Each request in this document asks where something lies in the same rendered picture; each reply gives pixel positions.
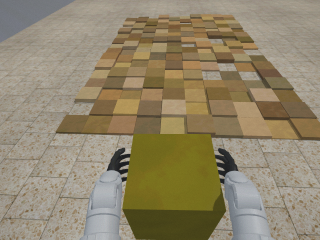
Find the carton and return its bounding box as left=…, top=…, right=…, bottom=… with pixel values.
left=122, top=134, right=226, bottom=240

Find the right robot hand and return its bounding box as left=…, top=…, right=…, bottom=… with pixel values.
left=215, top=148, right=239, bottom=184

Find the right robot forearm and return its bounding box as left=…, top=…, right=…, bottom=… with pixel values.
left=224, top=171, right=275, bottom=240

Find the left robot forearm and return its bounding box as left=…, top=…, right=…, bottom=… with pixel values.
left=79, top=170, right=123, bottom=240

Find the left robot hand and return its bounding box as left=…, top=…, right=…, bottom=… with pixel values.
left=107, top=147, right=131, bottom=182

